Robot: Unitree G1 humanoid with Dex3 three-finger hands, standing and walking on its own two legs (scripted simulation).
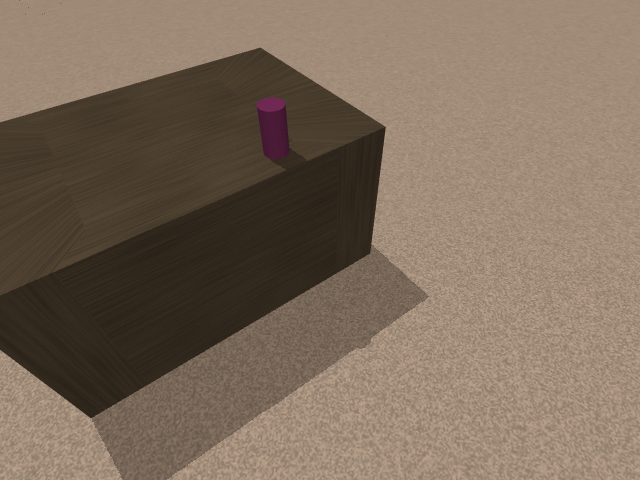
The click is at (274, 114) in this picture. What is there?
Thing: squat round
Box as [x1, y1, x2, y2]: [257, 97, 288, 158]
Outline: 265,98 257,103 263,151 267,157 280,158 288,153 285,104 284,101 279,98
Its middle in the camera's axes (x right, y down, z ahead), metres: -0.12 -0.32 +1.08
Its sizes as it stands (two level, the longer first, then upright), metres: 0.075 0.075 0.146
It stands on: a support 0.60 m high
